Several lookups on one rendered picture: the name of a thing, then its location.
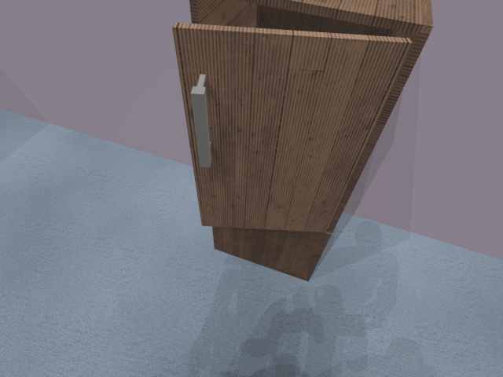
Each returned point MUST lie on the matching cupboard door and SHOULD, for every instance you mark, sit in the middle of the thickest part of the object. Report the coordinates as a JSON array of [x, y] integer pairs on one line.
[[289, 114]]

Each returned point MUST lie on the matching handle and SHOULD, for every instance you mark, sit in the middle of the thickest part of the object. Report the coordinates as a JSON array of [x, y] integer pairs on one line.
[[199, 103]]

